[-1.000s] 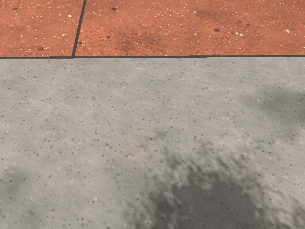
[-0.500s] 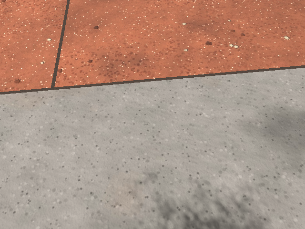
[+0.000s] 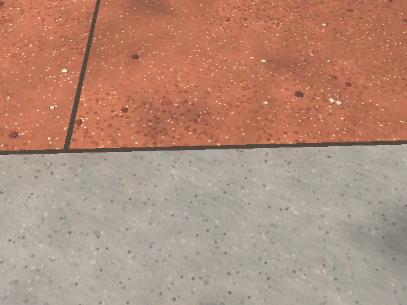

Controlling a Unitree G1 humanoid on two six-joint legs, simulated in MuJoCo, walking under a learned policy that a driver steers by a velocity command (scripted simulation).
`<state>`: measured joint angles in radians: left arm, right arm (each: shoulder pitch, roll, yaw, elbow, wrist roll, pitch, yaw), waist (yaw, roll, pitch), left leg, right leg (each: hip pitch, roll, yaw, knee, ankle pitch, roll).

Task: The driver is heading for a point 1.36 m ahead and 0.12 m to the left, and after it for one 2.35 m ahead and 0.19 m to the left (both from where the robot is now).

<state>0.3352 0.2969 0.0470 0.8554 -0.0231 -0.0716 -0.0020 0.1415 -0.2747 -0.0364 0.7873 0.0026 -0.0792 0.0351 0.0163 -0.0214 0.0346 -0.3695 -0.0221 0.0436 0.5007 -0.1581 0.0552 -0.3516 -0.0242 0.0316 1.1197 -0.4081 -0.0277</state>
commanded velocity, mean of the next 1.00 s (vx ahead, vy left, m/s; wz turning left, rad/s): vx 0.50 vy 0.00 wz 0.00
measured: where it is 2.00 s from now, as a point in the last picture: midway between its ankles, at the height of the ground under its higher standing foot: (209, 197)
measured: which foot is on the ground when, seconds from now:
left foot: down 0.00-0.42, up 0.44-0.92, down 0.94-1.00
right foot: up 0.00-0.38, down 0.40-0.96, up 0.98-1.00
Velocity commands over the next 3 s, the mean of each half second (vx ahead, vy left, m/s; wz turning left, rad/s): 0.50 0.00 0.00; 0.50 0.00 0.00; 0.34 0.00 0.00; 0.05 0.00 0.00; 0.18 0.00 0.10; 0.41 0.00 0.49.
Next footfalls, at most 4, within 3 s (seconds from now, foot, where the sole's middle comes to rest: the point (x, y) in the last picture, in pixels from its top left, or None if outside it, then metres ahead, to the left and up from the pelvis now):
0.40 right None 0.40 -0.15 -0.77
0.94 left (183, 238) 0.70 0.09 -0.77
1.42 right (241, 182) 0.94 -0.12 -0.77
1.72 left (177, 196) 0.87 0.12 -0.77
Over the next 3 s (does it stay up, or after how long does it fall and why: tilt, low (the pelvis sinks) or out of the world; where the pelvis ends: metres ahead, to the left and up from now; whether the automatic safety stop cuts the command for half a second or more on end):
stays up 1.19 0.07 -0.01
